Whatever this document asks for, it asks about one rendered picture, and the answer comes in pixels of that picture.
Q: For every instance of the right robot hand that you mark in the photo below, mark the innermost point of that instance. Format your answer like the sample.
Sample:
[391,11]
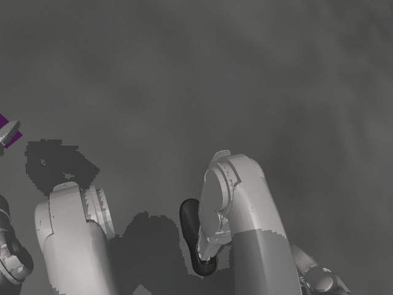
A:
[303,262]

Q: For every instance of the right robot arm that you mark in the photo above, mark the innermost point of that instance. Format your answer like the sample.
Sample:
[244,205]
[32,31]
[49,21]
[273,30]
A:
[321,281]

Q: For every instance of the left robot arm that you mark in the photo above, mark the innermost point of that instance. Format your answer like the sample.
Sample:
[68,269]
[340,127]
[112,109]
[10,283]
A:
[15,261]

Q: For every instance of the left robot hand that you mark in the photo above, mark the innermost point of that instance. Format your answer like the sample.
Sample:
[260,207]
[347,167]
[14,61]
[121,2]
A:
[7,132]

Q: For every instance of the right robot foot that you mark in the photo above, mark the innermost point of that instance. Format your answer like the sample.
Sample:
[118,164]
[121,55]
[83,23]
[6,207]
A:
[190,228]

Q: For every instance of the carton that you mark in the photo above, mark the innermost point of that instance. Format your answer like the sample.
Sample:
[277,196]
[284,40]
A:
[4,121]

